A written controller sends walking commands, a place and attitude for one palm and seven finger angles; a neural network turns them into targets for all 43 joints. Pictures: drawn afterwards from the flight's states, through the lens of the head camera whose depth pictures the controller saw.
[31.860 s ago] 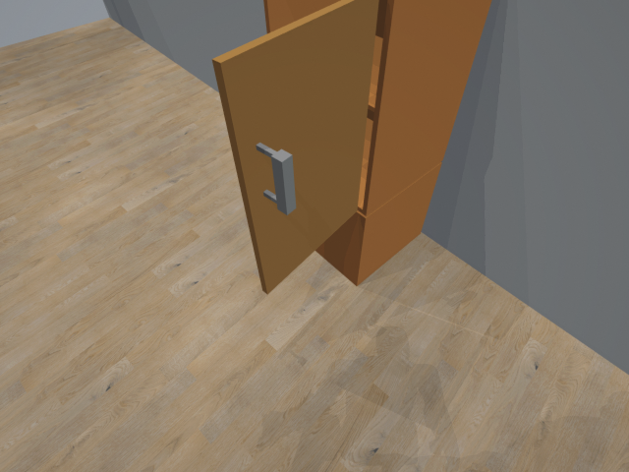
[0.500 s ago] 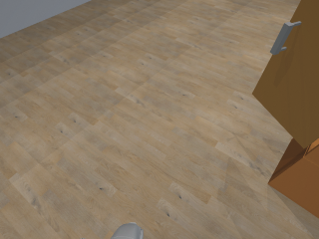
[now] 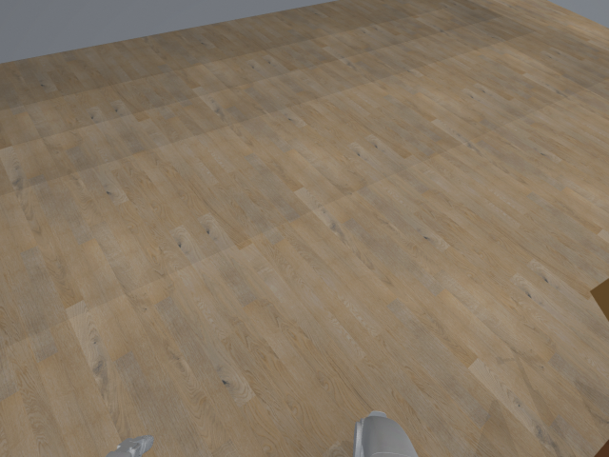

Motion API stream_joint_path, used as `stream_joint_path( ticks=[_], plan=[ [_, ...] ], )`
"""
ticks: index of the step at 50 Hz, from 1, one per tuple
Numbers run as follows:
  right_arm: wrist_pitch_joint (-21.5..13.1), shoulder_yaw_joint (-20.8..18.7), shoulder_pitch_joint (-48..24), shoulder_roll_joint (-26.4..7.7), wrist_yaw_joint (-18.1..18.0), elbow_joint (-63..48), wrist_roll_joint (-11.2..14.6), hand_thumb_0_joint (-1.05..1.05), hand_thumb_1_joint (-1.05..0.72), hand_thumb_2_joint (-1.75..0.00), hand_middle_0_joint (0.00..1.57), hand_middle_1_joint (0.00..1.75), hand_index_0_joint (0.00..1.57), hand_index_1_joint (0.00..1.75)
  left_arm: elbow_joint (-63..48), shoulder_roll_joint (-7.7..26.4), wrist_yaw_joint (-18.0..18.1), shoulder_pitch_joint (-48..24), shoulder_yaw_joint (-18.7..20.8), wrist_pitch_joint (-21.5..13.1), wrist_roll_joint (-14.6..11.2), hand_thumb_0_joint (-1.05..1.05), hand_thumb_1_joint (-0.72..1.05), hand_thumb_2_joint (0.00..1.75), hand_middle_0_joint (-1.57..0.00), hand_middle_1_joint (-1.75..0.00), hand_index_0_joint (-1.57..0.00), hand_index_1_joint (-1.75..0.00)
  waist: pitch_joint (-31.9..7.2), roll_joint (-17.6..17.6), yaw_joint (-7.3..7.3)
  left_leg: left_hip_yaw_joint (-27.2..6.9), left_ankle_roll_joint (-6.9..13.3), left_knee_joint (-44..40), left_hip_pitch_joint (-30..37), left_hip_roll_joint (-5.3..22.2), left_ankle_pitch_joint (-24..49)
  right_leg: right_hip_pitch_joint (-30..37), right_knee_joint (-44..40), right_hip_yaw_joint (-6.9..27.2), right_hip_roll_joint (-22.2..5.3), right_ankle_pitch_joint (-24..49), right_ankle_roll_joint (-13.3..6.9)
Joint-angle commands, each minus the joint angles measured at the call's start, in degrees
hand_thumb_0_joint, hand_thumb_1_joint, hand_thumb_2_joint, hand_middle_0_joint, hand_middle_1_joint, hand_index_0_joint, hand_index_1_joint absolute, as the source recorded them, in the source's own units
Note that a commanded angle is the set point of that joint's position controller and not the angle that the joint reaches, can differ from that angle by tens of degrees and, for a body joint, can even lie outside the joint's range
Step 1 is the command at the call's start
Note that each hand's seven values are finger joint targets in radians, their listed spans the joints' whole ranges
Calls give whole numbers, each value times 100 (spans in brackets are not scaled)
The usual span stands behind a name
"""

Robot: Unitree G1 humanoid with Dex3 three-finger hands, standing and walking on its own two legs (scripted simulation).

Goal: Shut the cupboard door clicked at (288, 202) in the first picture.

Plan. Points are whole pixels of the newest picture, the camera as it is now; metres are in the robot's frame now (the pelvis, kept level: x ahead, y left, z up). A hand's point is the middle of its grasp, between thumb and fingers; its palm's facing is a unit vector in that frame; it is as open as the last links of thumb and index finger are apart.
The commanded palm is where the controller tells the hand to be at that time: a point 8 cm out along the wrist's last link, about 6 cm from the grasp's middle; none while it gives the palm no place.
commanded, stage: walk to a spot facing it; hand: left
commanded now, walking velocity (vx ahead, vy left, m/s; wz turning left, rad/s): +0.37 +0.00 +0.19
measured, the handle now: out of the picture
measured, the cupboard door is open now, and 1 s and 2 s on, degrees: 63 63 63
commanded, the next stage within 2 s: turn to face it in 0.38 s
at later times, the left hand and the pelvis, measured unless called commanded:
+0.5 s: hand (211, 395) +0.23 +0.15 -0.17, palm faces +0.23 -0.94 -0.24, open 7.2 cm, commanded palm none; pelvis +0.23 -0.04 +0.00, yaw +12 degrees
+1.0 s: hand (201, 320) +0.35 +0.20 -0.18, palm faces +0.13 -0.96 -0.25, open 7.4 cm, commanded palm none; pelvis +0.31 -0.01 -0.02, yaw +1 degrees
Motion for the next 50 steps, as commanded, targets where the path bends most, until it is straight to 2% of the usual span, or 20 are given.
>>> stream_joint_path(
  ticks=[1,6,8,9,10,11,12,13,15,19,24,29,31,33,34,37,41,48,49,50],
  plan=[
    [-135,-255,580,-967,-130,-25,-10,0,-90,-90,20,30,20,30,-576,202,-27,-785,-24,-166,-49,0,90,90,-20,-30,-20,-30,332,811,-263,-880,590,-534,234,1435,2753,-405,-972,-5,30,374,-116],
    [-141,-272,817,-969,-187,295,-54,0,-90,-90,20,30,20,30,-600,172,9,-941,-15,-242,-81,0,90,90,-20,-30,-20,-30,380,793,-217,-937,612,-296,164,1570,3660,656,-1925,-82,306,-65,-465],
    [-141,-284,772,-1007,-200,370,-37,0,-90,-90,20,30,20,30,-374,255,45,-144,30,-299,-69,0,90,90,-20,-30,-20,-30,59,734,146,-834,502,562,84,1457,4731,1721,-2269,-268,605,-198,-589],
    [-144,-304,666,-1017,-192,374,-8,0,-90,-90,20,30,20,30,-111,362,74,711,88,-349,-50,0,90,90,-20,-30,-20,-30,-357,500,543,-749,345,1498,-219,1258,4743,2851,-2652,-250,666,74,-653],
    [-171,-315,706,-918,-134,340,70,0,-90,-90,20,30,20,30,181,673,128,1645,185,-417,10,0,90,90,-20,-30,-20,-30,-995,-84,865,-513,169,2881,-1242,828,3740,4473,-2857,444,49,139,-877],
    [-215,-278,1147,-558,-118,229,155,0,-90,-90,20,30,20,30,391,1182,201,2318,325,-416,75,0,90,90,-20,-30,-20,-30,-1890,-1564,877,-129,-90,4831,-2593,-317,-548,5771,-3480,2897,-1703,584,-1449],
    [-156,-292,1017,-620,-114,166,137,0,-90,-90,20,30,20,30,348,1192,216,2075,288,-391,-56,0,90,90,-20,-30,-20,-30,-1571,-1356,673,-429,-15,5943,-2877,-101,-1521,5087,-4109,3447,-2127,545,-1617],
    [-120,-315,843,-580,-89,209,98,0,-90,-90,20,30,20,30,234,883,230,1479,262,-390,-35,0,90,90,-20,-30,-20,-30,-1074,-1347,497,-556,-10,6361,-3131,205,-1124,4446,-4331,3227,-1974,-288,-1590],
    [-21,-303,224,-365,-12,95,20,0,-90,-90,20,30,20,30,36,351,285,676,101,-410,-14,0,90,90,-20,-30,-20,-30,-84,-141,142,-459,-100,6161,-3171,631,-421,2749,-4438,1718,-1610,-124,-1363],
    [256,-268,374,-84,101,84,-30,0,-90,-90,20,30,20,30,63,81,258,478,27,-507,-6,0,90,90,-20,-30,-20,-30,-92,-516,-258,-66,-364,5318,-2988,736,77,2112,-4536,-119,-1104,1069,-994],
    [334,-231,-438,-94,194,-308,-27,0,-90,-90,20,30,20,30,148,190,294,729,54,-504,-20,0,90,90,-20,-30,-20,-30,-152,-533,-184,346,-525,3863,-3253,820,380,2752,-4215,-780,-1048,2691,-996],
    [122,-96,-664,-46,119,-256,-36,0,-90,-90,20,30,20,30,451,206,337,1080,-78,-430,-30,0,90,90,-20,-30,-20,-30,-414,-513,-12,569,-412,1881,-1966,464,958,3099,-3599,-448,-796,3283,-1008],
    [33,-146,-97,-434,67,-16,-78,0,-90,-90,20,30,20,30,542,122,372,1169,-134,-363,-78,0,90,90,-20,-30,-20,-30,-857,-40,-242,429,-393,985,-535,603,2571,2784,-2825,-426,-447,2425,-741],
    [14,-291,390,-1303,-61,60,-64,0,-90,-90,20,30,20,30,586,-218,416,1684,-215,-251,-172,0,90,90,-20,-30,-20,-30,-1704,1665,-302,-1138,538,1232,977,2563,6109,1649,-1341,-555,350,-2322,-287],
    [92,-301,329,-1376,-111,42,-64,0,-90,-90,20,30,20,30,517,-132,425,1587,-197,-171,-110,0,90,90,-20,-30,-20,-30,-1522,1460,-357,-1099,855,912,524,2802,5614,1676,-500,-232,483,-3449,-343],
    [167,-260,-656,-1224,-234,-299,-73,0,-90,-90,20,30,20,30,395,-13,307,962,-81,9,-86,0,90,90,-20,-30,-20,-30,-829,1584,-195,-742,808,566,-271,2772,4045,1006,354,111,224,-2860,-265],
    [287,-311,-1075,-1169,-214,-481,-100,0,-90,-90,20,30,20,30,292,-159,168,978,56,180,-44,0,90,90,-20,-30,-20,-30,-621,911,9,-58,516,233,-1084,2499,1953,1372,-212,-162,336,-2237,-209],
    [437,-470,-1550,-1199,-126,-657,-56,0,-90,-90,20,30,20,30,59,-77,75,1238,215,214,0,0,90,90,-20,-30,-20,-30,-379,1065,374,546,25,640,-2038,2256,-687,2335,-1970,-517,569,-816,-264],
    [449,-482,-1564,-1089,-104,-710,-42,0,-90,-90,20,30,20,30,65,64,87,1399,256,194,18,0,90,90,-20,-30,-20,-30,-387,649,469,814,-152,1161,-2268,2030,-841,2618,-2416,-349,539,-569,-330],
    [467,-449,-1561,-832,-76,-805,-6,0,-90,-90,20,30,20,30,30,445,119,1499,313,130,59,0,90,90,-20,-30,-20,-30,-289,-567,585,1210,-469,2401,-2656,1382,-1313,2610,-3541,916,-113,-663,-611]
  ],
)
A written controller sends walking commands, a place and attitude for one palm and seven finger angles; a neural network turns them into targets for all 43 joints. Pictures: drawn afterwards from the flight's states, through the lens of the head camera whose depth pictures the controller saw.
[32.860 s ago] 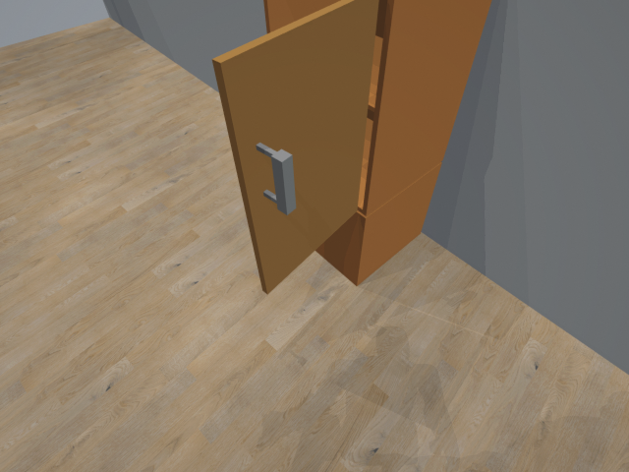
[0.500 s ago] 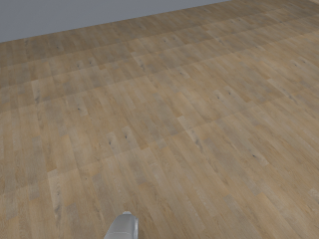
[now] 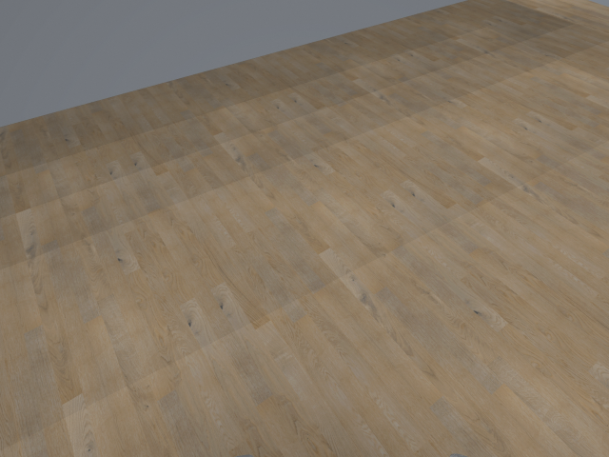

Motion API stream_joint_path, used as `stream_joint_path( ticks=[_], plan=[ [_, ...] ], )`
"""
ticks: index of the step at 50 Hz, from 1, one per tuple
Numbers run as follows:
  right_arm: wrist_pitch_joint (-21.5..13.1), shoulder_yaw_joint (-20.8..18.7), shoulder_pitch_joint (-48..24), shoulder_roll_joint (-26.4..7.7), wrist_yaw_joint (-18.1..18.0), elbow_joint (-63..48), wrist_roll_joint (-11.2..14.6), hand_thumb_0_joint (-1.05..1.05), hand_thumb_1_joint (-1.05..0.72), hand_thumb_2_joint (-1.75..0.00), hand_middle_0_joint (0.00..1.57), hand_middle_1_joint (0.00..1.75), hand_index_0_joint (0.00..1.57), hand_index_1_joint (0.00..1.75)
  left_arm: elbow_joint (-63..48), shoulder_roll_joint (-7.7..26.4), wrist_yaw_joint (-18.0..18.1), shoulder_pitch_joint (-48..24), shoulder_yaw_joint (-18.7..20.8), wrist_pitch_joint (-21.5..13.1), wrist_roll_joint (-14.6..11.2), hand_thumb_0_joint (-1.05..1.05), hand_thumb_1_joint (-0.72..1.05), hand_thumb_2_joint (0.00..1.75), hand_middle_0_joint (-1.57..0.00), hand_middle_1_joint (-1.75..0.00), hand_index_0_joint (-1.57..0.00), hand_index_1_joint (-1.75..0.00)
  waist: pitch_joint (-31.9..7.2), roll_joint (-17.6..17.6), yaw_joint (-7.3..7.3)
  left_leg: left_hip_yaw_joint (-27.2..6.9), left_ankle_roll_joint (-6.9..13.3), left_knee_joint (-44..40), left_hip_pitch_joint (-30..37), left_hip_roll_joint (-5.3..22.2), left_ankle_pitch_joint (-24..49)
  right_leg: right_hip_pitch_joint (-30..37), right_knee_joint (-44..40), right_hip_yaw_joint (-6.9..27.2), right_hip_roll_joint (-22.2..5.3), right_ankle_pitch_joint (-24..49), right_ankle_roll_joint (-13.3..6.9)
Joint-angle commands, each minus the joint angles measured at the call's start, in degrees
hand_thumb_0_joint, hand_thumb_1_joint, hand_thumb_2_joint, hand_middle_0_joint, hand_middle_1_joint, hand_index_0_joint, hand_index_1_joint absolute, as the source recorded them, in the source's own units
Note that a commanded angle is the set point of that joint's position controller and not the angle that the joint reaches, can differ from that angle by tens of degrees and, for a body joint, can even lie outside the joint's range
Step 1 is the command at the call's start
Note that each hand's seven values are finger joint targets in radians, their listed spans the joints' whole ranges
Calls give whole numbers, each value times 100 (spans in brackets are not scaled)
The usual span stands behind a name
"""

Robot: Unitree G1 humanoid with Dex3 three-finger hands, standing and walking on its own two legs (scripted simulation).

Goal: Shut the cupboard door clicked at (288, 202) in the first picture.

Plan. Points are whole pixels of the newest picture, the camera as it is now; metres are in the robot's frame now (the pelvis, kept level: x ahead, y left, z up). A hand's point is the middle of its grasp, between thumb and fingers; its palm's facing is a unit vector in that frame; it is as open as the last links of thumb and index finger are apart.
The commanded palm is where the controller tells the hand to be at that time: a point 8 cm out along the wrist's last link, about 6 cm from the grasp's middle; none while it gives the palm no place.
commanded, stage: turn to face it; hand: left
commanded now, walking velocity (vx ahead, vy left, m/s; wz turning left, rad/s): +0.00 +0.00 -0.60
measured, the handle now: out of the picture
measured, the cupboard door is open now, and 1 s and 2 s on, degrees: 63 63 63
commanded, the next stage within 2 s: none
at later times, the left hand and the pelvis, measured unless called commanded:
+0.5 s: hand (183, 431) +0.17 +0.22 -0.16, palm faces -0.24 -0.95 -0.20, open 7.4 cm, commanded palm none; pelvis +0.04 +0.04 +0.01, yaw -18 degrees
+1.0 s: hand (258, 399) +0.22 +0.10 -0.13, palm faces -0.56 -0.78 -0.28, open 7.4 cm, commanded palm none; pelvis +0.02 +0.00 +0.01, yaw -36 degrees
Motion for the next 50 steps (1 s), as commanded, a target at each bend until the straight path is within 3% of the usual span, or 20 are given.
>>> stream_joint_path(
  ticks=[1,2,3,5,8,14,17,18,20,21,22,26,37,39,40,41,42,44,47,50],
  plan=[
    [-56,-194,-464,-429,21,-831,73,0,-90,-90,20,30,20,30,-200,1379,92,924,250,-176,91,0,90,90,-20,-30,-20,-30,-90,-2566,394,-314,-277,2062,-1873,-607,-2144,893,-2803,3355,-1747,1278,-1008],
    [6,-209,-459,-659,16,-917,54,0,-90,-90,20,30,20,30,-280,1555,140,907,237,-174,22,0,90,90,-20,-30,-20,-30,-116,-1954,331,-1095,-247,2795,-1735,-511,-1958,474,-3047,3640,-2094,832,-1377],
    [2,-240,-460,-621,43,-889,60,0,-90,-90,20,30,20,30,-391,1485,163,557,254,-166,28,0,90,90,-20,-30,-20,-30,-71,-1494,168,-1313,-207,3025,-1883,-435,-1475,418,-3007,3403,-1859,105,-1419],
    [-52,-262,-343,-806,32,-762,43,0,-90,-90,20,30,20,30,-472,1216,184,10,170,-190,12,0,90,90,-20,-30,-20,-30,-133,-1594,-55,-1514,-272,3111,-1982,-364,-773,540,-2761,2977,-1408,419,-1203],
    [-89,-218,53,-713,36,-600,51,0,-90,-90,20,30,20,30,-530,1137,167,-28,126,-219,10,0,90,90,-20,-30,-20,-30,-718,-1108,-175,-1343,-365,2468,-1457,-494,-461,1014,-2292,2172,-1003,1662,-1031],
    [-168,-126,-58,-654,-51,-739,118,0,-90,-90,20,30,20,30,-415,1383,146,250,183,-165,30,0,90,90,-20,-30,-20,-30,-803,-1074,15,-1240,-404,750,-929,-730,-872,1366,-1899,2568,-1029,2921,-1236],
    [-216,-124,513,-730,-105,-590,161,0,-90,-90,20,30,20,30,-474,1358,138,-156,181,-98,-1,0,90,90,-20,-30,-20,-30,-790,-1191,-273,-1254,-351,-632,161,-819,-121,689,-1557,2608,-772,2668,-909],
    [-269,-132,822,-867,-125,-487,152,0,-90,-90,20,30,20,30,-540,1260,128,-331,154,-64,-49,0,90,90,-20,-30,-20,-30,-845,-922,-436,-1268,-319,-1356,952,-692,430,151,-1297,2379,-498,2179,-640],
    [-317,-284,1018,-1781,-164,-575,20,0,-90,-90,20,30,20,30,-782,726,42,-300,23,-30,-112,0,90,90,-20,-30,-20,-30,-732,1643,-452,-3461,564,-2233,1573,1610,1315,-1406,724,921,655,-1433,2],
    [-278,-245,1014,-1742,-174,-608,-27,0,-90,-90,20,30,20,30,-815,920,32,-495,47,-4,-52,0,90,90,-20,-30,-20,-30,-588,1078,-508,-3386,932,-2108,1024,1872,1707,-1181,1643,1001,373,-1533,15],
    [-294,-165,732,-1515,-180,-640,-34,0,-90,-90,20,30,20,30,-758,938,15,-427,74,21,-12,0,90,90,-20,-30,-20,-30,-475,918,-305,-2956,941,-2065,878,1648,2105,-1224,2081,998,268,-1224,75],
    [-298,-104,566,-1248,-212,-696,-30,0,-90,-90,20,30,20,30,-629,773,-110,-453,77,91,-37,0,90,90,-20,-30,-20,-30,-401,690,-210,-1606,701,-1707,1086,928,3133,-1231,2511,659,164,-549,233],
    [-251,-307,1100,-1388,-95,-419,-19,0,-90,-90,20,30,20,30,-887,625,-140,-1019,-22,17,-30,0,90,90,-20,-30,-20,-30,-602,1061,-525,-868,638,-1110,1498,1178,3375,-237,-43,4,219,-407,44],
    [-236,-329,867,-1442,-75,-472,10,0,-90,-90,20,30,20,30,-780,716,-121,-584,21,-14,-44,0,90,90,-20,-30,-20,-30,-720,861,-225,-658,371,-662,1063,1134,2789,618,-1056,18,220,443,-68],
    [-232,-330,759,-1389,-48,-521,57,0,-90,-90,20,30,20,30,-638,958,-94,-120,76,-62,-16,0,90,90,-20,-30,-20,-30,-868,306,11,-412,86,37,507,899,2098,1472,-1771,297,15,1254,-179],
    [-212,-236,672,-934,-18,-704,108,0,-90,-90,20,30,20,30,-512,1581,-18,289,177,-150,46,0,90,90,-20,-30,-20,-30,-1019,-1498,215,-31,-290,1321,-859,124,-329,2485,-2209,1972,-1302,2897,-622],
    [-145,-167,364,-813,-42,-933,71,0,-90,-90,20,30,20,30,-403,1899,69,503,236,-150,-28,0,90,90,-20,-30,-20,-30,-852,-2070,300,-506,-427,2476,-1688,-389,-2178,2254,-2027,2866,-2071,4766,-1209],
    [-60,-161,264,-852,-90,-861,74,0,-90,-90,20,30,20,30,-529,1630,174,108,215,-137,-35,0,90,90,-20,-30,-20,-30,-544,-1693,97,-1362,-372,3190,-2110,-207,-1590,1774,-2236,2647,-1740,3461,-1395],
    [-42,-203,386,-942,-22,-652,52,0,-90,-90,20,30,20,30,-719,1277,175,-616,84,-148,-54,0,90,90,-20,-30,-20,-30,-419,-1289,-264,-1383,-491,3075,-1631,-168,-576,1104,-2212,1944,-1109,2722,-1095],
    [-3,-210,483,-877,11,-603,28,0,-90,-90,20,30,20,30,-712,1277,123,-461,77,-191,-46,0,90,90,-20,-30,-20,-30,-532,-1060,-262,-1306,-537,2694,-1378,-368,-273,962,-2293,1919,-867,2161,-1001]
  ],
)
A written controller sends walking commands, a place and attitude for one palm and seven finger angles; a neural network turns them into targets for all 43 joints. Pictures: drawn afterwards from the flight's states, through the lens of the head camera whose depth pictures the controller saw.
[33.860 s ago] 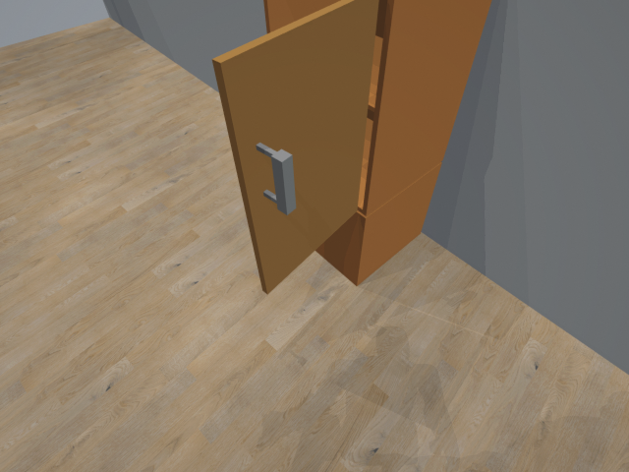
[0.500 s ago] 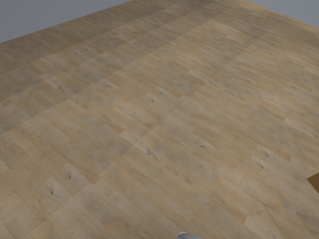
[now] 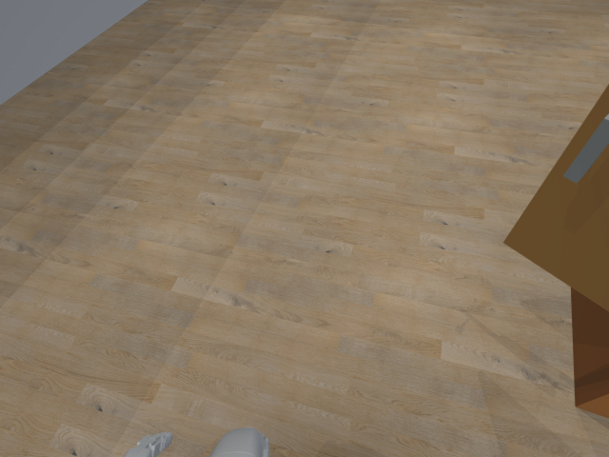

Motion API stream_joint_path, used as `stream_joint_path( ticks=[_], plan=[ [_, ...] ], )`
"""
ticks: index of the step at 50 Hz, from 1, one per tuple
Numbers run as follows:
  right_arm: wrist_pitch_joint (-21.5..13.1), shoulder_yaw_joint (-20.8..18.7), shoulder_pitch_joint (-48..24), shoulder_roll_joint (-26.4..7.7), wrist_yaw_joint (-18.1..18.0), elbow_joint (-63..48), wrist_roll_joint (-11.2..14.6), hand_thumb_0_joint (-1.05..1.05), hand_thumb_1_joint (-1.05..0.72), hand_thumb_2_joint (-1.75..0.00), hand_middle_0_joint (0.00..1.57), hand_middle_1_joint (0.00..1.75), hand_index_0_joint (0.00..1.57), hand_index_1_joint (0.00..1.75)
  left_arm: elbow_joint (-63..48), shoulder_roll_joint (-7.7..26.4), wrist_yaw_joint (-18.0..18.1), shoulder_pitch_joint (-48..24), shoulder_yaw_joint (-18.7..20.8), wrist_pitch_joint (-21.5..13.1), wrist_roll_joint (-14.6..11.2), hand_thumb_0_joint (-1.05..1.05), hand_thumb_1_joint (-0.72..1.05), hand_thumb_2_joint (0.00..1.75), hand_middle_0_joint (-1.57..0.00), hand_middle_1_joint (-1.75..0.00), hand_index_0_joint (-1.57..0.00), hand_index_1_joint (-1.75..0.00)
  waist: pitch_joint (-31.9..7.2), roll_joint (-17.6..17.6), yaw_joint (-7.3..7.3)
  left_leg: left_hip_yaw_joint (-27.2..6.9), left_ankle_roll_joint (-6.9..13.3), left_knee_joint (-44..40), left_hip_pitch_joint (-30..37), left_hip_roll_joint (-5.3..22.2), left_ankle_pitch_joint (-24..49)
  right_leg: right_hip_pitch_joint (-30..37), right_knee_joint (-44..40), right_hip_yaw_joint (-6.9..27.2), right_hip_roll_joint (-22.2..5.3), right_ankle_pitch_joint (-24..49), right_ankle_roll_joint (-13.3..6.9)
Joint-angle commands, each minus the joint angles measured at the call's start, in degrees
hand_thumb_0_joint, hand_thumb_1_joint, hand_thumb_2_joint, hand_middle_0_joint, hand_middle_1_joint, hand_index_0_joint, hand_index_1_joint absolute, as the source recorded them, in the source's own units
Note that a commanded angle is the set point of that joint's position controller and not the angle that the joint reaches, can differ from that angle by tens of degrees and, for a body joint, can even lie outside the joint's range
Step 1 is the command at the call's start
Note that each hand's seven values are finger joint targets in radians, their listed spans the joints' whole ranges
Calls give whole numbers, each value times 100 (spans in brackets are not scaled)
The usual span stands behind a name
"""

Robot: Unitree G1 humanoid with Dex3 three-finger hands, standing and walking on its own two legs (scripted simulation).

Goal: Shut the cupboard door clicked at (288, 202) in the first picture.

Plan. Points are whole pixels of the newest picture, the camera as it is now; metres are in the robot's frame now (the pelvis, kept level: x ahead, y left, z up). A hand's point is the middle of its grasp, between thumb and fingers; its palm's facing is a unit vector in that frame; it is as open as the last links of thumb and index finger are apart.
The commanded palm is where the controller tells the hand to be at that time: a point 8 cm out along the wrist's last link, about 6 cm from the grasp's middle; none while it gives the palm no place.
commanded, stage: turn to face it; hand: left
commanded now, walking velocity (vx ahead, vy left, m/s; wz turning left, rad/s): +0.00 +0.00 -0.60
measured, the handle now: (599, 143) +0.59 -0.48 +0.03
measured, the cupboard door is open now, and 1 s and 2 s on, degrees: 63 63 63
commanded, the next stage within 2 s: take the last steps up to it in 1.28 s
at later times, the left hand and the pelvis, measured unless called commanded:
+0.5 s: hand (162, 451) +0.15 +0.24 -0.17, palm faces -0.21 -0.95 -0.22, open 7.4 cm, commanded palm none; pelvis +0.02 +0.04 +0.00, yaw -17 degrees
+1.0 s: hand (239, 415) +0.20 +0.12 -0.15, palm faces -0.52 -0.82 -0.24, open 7.4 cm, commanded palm none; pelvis +0.02 +0.00 +0.00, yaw -33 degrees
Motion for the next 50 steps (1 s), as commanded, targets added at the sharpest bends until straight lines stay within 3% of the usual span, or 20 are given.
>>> stream_joint_path(
  ticks=[1,9,12,13,14,15,16,18,22,30,32,33,34,35,36,37,38,42,46,50],
  plan=[
    [-136,-88,-66,-371,11,-498,-14,0,-90,-90,20,30,20,30,-355,1269,57,129,325,-159,9,0,90,90,-20,-30,-20,-30,-661,-1049,113,-203,-55,-214,-331,-67,366,633,-1147,1358,-1191,1660,-657],
    [-266,-41,-557,-324,-64,-767,75,0,-90,-90,20,30,20,30,-251,1371,68,451,421,-112,69,0,90,90,-20,-30,-20,-30,-771,-1119,297,-274,32,-1906,251,-337,-202,656,-800,2301,-1285,2320,-918],
    [-327,-33,-19,-323,-111,-615,128,0,-90,-90,20,30,20,30,-261,1319,75,170,424,-63,31,0,90,90,-20,-30,-20,-30,-945,-1153,6,-218,99,-3487,1482,-497,693,128,-299,2278,-957,2392,-511],
    [-391,-44,252,-481,-139,-525,114,0,-90,-90,20,30,20,30,-306,1162,76,88,394,-42,-16,0,90,90,-20,-30,-20,-30,-1106,-765,-115,-314,153,-4241,2330,-238,1206,-352,51,1993,-614,1876,-241],
    [-458,-106,356,-951,-158,-526,41,0,-90,-90,20,30,20,30,-383,822,42,284,331,-25,-80,0,90,90,-20,-30,-20,-30,-1287,578,-99,-1432,507,-4787,3077,976,1683,-1226,885,1310,160,217,102],
    [-427,-158,419,-1279,-173,-614,1,0,-90,-90,20,30,20,30,-449,757,1,292,284,-33,-66,0,90,90,-20,-30,-20,-30,-1149,1506,-81,-2308,1132,-4757,3070,2122,2905,-1776,2165,397,363,-2036,376],
    [-378,-112,370,-1185,-177,-678,-57,0,-90,-90,20,30,20,30,-447,905,-8,199,317,-11,0,0,90,90,-20,-30,-20,-30,-982,896,-114,-2100,1471,-4599,2549,2263,3231,-1621,3058,440,95,-2041,388],
    [-412,-29,-63,-850,-204,-762,-82,0,-90,-90,20,30,20,30,-299,926,-72,221,386,40,55,0,90,90,-20,-30,-20,-30,-632,948,121,-1400,1372,-4545,2161,1750,3825,-1746,3729,311,-35,-1582,518],
    [-384,-24,-37,-772,-209,-753,-65,0,-90,-90,20,30,20,30,-318,747,-193,96,316,102,11,0,90,90,-20,-30,-20,-30,-559,752,102,-312,1232,-4248,2532,1279,4140,-1733,3384,-107,-173,-1170,599],
    [-350,-161,235,-980,-95,-528,-69,0,-90,-90,20,30,20,30,-489,637,-237,-316,244,74,9,0,90,90,-20,-30,-20,-30,-654,1134,-66,188,1156,-4003,2433,1452,3559,-814,1464,-591,-122,-888,472],
    [-338,-195,206,-1005,-70,-510,-54,0,-90,-90,20,30,20,30,-449,704,-221,-168,246,22,14,0,90,90,-20,-30,-20,-30,-730,998,38,316,964,-3618,2237,1421,3466,-226,615,-637,-62,-395,367],
    [-337,-201,41,-1042,-56,-543,-26,0,-90,-90,20,30,20,30,-346,816,-208,233,276,-5,14,0,90,90,-20,-30,-20,-30,-866,799,301,521,743,-3119,1926,1321,3087,436,-112,-624,-74,334,289],
    [-334,-188,46,-854,-14,-601,35,0,-90,-90,20,30,20,30,-185,1197,-161,706,346,-76,53,0,90,90,-20,-30,-20,-30,-1143,-123,508,834,416,-2166,1290,964,2330,1403,-692,21,-585,1306,83],
    [-330,-28,-231,-320,3,-896,54,0,-90,-90,20,30,20,30,-66,1866,-66,1104,474,-153,88,0,90,90,-20,-30,-20,-30,-1094,-2151,729,1009,81,-771,-460,-14,-1179,2234,-857,2109,-2018,3667,-516],
    [-229,-7,-365,-541,-73,-956,46,0,-90,-90,20,30,20,30,6,1982,19,1273,477,-136,-15,0,90,90,-20,-30,-20,-30,-1099,-1953,749,117,87,108,-643,-63,-1631,1770,-866,2456,-2455,4298,-1032],
    [-192,-12,-349,-522,-79,-919,53,0,-90,-90,20,30,20,30,-38,1840,65,1065,452,-117,-26,0,90,90,-20,-30,-20,-30,-846,-1316,603,-181,99,393,-750,74,-1204,1547,-885,2124,-2337,3962,-1123],
    [-199,-14,-312,-445,-100,-819,49,0,-90,-90,20,30,20,30,-140,1668,115,665,453,-130,0,0,90,90,-20,-30,-20,-30,-817,-1747,439,-254,67,474,-970,135,-913,1549,-901,2095,-2023,3478,-1047],
    [-177,-30,-91,-460,-6,-557,22,0,-90,-90,20,30,20,30,-329,1276,118,86,298,-165,1,0,90,90,-20,-30,-20,-30,-867,-1141,125,-218,-34,60,-339,69,87,926,-840,1161,-1346,2999,-732],
    [-138,-29,-183,-367,11,-574,12,0,-90,-90,20,30,20,30,-275,1348,73,218,299,-152,31,0,90,90,-20,-30,-20,-30,-668,-943,161,-135,-37,-596,-95,-138,192,483,-1106,1453,-1267,1835,-794],
    [-220,-3,-262,-333,-6,-641,44,0,-90,-90,20,30,20,30,-244,1384,60,233,331,-127,72,0,90,90,-20,-30,-20,-30,-642,-1082,194,-96,28,-1661,257,-269,-27,433,-1033,1769,-1256,1647,-869]
  ],
)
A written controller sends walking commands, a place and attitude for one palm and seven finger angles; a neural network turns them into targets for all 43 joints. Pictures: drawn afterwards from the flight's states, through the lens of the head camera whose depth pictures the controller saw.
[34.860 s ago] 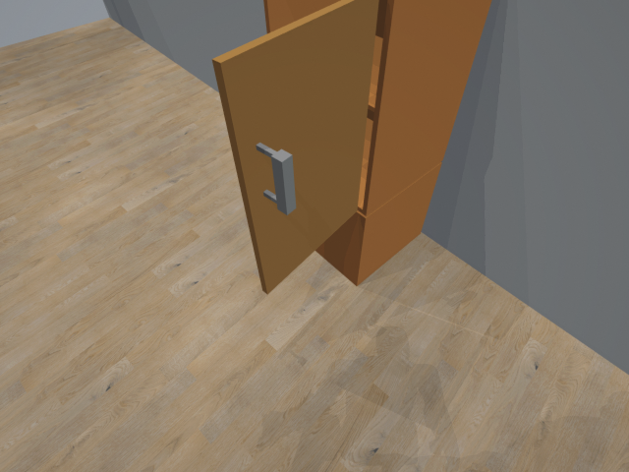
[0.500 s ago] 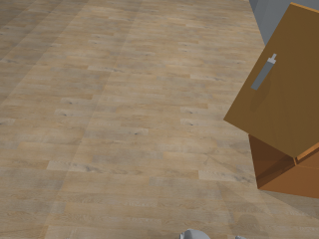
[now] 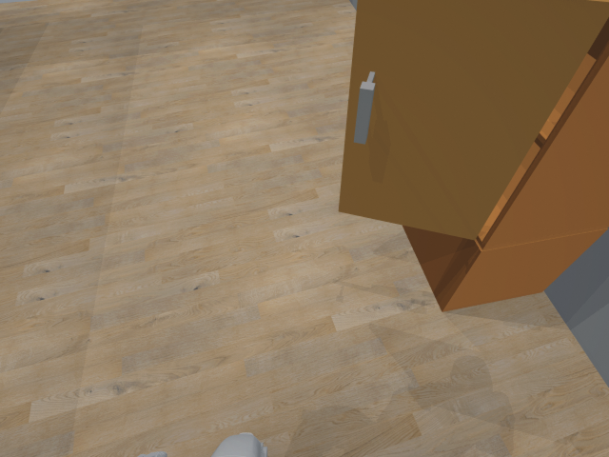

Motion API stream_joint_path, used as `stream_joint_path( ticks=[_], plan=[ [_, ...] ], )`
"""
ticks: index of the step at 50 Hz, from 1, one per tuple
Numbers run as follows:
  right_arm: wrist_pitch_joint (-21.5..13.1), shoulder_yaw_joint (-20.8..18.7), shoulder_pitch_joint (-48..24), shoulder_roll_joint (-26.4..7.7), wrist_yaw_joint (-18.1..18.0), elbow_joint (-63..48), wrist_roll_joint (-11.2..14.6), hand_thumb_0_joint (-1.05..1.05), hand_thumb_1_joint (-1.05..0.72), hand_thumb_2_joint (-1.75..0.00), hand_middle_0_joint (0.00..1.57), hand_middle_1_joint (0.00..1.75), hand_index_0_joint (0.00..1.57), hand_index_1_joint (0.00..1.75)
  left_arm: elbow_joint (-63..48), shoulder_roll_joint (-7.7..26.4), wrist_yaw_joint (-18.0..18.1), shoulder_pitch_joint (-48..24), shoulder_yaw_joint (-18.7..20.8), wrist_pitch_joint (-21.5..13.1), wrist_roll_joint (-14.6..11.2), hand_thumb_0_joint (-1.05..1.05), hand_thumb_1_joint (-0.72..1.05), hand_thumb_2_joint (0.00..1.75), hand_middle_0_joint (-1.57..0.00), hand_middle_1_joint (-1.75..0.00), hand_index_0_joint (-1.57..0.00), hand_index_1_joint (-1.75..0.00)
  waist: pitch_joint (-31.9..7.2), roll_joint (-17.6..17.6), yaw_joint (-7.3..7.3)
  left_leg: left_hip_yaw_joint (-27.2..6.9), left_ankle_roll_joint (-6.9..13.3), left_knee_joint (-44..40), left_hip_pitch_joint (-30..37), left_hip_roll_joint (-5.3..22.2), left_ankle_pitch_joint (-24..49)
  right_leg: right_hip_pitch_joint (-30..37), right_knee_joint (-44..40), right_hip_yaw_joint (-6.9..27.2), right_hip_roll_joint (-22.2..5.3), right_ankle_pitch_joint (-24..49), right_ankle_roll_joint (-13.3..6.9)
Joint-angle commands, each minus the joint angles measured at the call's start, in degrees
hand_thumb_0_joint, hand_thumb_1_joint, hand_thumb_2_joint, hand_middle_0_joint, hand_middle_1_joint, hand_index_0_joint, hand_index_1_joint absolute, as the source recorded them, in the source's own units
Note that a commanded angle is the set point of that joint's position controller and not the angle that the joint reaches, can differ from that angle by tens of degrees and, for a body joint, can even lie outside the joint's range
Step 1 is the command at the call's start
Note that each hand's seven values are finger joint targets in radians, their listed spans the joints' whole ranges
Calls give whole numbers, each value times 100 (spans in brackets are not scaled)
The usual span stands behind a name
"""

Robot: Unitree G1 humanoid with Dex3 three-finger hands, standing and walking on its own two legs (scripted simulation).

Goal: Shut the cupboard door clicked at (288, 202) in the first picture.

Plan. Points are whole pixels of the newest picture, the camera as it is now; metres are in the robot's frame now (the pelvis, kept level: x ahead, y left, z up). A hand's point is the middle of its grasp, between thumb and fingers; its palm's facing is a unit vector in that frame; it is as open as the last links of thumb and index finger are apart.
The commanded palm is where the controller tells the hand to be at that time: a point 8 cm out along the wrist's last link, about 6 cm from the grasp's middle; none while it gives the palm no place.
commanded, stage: turn to face it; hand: left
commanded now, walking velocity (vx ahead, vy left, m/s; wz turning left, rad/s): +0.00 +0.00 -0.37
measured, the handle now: (365, 107) +0.74 -0.08 +0.03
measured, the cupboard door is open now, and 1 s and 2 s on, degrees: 63 63 63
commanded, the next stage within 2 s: take the last steps up to it in 0.28 s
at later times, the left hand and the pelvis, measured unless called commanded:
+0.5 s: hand out of the picture +0.12 +0.21 -0.16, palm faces -0.18 -0.96 -0.23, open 7.4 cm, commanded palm none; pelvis +0.01 +0.02 +0.00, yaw -12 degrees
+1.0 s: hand out of the picture +0.13 +0.15 -0.20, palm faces -0.21 -0.97 -0.12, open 7.4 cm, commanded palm none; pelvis +0.13 -0.02 -0.02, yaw -16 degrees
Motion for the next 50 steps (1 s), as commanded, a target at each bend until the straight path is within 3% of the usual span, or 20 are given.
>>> stream_joint_path(
  ticks=[1,5,7,8,13,19,22,24,25,26,27,28,29,35,42,45,46,47,48,50],
  plan=[
    [-183,-70,-76,-392,-53,-470,40,0,-90,-90,20,30,20,30,-360,1338,74,22,382,-102,31,0,90,90,-20,-30,-20,-30,-510,-1086,107,71,104,-951,359,-159,-169,278,-791,1584,-1389,1507,-956],
    [-330,-62,695,-504,-127,-188,55,0,-90,-90,20,30,20,30,-385,1081,81,-234,343,-35,-43,0,90,90,-20,-30,-20,-30,-628,-592,-262,-32,231,-3097,2139,-97,1050,-708,-54,1385,-857,841,-376],
    [-368,-185,805,-1287,-156,-265,-45,0,-90,-90,20,30,20,30,-445,620,28,53,234,-9,-103,0,90,90,-20,-30,-20,-30,-651,1865,-189,-2199,1101,-3991,2288,1986,1722,-1524,2012,-12,190,-1959,192],
    [-335,-137,673,-1219,-172,-333,-104,0,-90,-90,20,30,20,30,-462,762,22,-20,273,15,-66,0,90,90,-20,-30,-20,-30,-515,1242,-174,-2123,1474,-4019,1714,2179,1743,-1302,2779,111,-19,-2045,194],
    [-386,10,332,-707,-246,-284,-100,0,-90,-90,20,30,20,30,-164,604,-76,54,288,72,-27,0,90,90,-20,-30,-20,-30,-478,844,50,-568,1300,-3626,1989,1278,3395,-1419,3481,-134,-202,-1190,383],
    [-324,-99,765,-751,-199,71,-96,0,-90,-90,20,30,20,30,-176,364,-67,-255,167,75,-36,0,90,90,-20,-30,-20,-30,-562,983,-175,-264,1391,-3448,2252,1340,3329,-856,1926,-569,-207,-1253,365],
    [-305,-165,849,-880,-160,163,-114,0,-90,-90,20,30,20,30,-107,402,-120,-173,149,46,-22,0,90,90,-20,-30,-20,-30,-657,1010,-218,-498,1335,-3537,2085,1493,1724,-340,1118,-738,-111,-1196,244],
    [-294,-208,653,-959,-146,185,-101,0,-90,-90,20,30,20,30,39,446,-176,143,196,28,1,0,90,90,-20,-30,-20,-30,-588,788,5,-384,1120,-3418,1506,1419,174,425,103,-862,-55,-552,160],
    [-300,-211,602,-865,-129,202,-73,0,-90,-90,20,30,20,30,147,612,-182,374,250,-5,24,0,90,90,-20,-30,-20,-30,-496,346,107,-151,925,-3095,916,1177,-393,1066,-452,-720,-105,-430,76],
    [-316,-155,496,-595,-102,140,-29,0,-90,-90,20,30,20,30,255,931,-145,747,324,-76,61,0,90,90,-20,-30,-20,-30,-493,-570,336,431,642,-2138,44,651,-978,1767,-1217,270,-830,-1206,-208],
    [-339,-32,52,-173,-50,-120,-11,0,-90,-90,20,30,20,30,387,1419,-58,1055,403,-121,75,0,90,90,-20,-30,-20,-30,-161,-2095,560,978,338,-601,-1265,-134,-1684,2033,-1903,2118,-1993,-1700,-850],
    [-318,-62,-353,-425,-42,-239,-64,0,-90,-90,20,30,20,30,378,1427,16,1204,388,-138,9,0,90,90,-20,-30,-20,-30,172,-1401,658,315,404,357,-1522,-14,-1395,1439,-2065,2338,-2344,-1662,-1260],
    [-342,-104,-243,-409,-24,-167,-61,0,-90,-90,20,30,20,30,319,1190,55,861,367,-184,20,0,90,90,-20,-30,-20,-30,353,-1200,393,54,430,698,-1660,121,-839,1298,-2016,1981,-2063,-1659,-1309],
    [-340,-99,186,-122,105,147,-108,0,-90,-90,20,30,20,30,406,686,55,491,172,-450,-26,0,90,90,-20,-30,-20,-30,361,-720,-101,300,253,313,-816,213,524,622,-1838,440,-1345,214,-1035],
    [-508,-38,-228,13,95,18,-63,0,-90,-90,20,30,20,30,877,707,90,1012,158,-489,17,0,90,90,-20,-30,-20,-30,81,-711,66,546,385,-1437,-374,77,421,1508,-1279,530,-1434,1789,-1059],
    [-609,-72,767,-170,2,403,-99,0,-90,-90,20,30,20,30,916,688,78,810,174,-480,-61,0,90,90,-20,-30,-20,-30,-304,-311,-428,805,490,-2568,1477,-280,1186,996,82,79,-997,2785,-746],
    [-654,-157,1526,-530,-58,628,-141,0,-90,-90,20,30,20,30,874,517,64,933,166,-472,-91,0,90,90,-20,-30,-20,-30,-827,382,-677,-46,684,-2857,2876,311,1411,139,1267,-117,-676,2021,-493],
    [-666,-289,2203,-1185,-107,784,-215,0,-90,-90,20,30,20,30,801,223,8,1235,102,-444,-116,0,90,90,-20,-30,-20,-30,-1297,1814,-747,-2220,1310,-3263,3997,1915,1440,-1282,2976,-676,39,-793,-198],
    [-599,-254,2324,-1247,-162,782,-161,0,-90,-90,20,30,20,30,606,406,-1,872,77,-438,-81,0,90,90,-20,-30,-20,-30,-1197,1405,-794,-3043,1736,-3914,3763,2543,1228,-1750,4033,-211,66,-1925,-232],
    [-581,-157,1482,-764,-189,606,-117,0,-90,-90,20,30,20,30,597,369,-34,413,140,-362,15,0,90,90,-20,-30,-20,-30,-100,784,-481,-2306,1576,-4294,2221,2200,495,-2042,4510,-20,-499,-1106,-165]
  ],
)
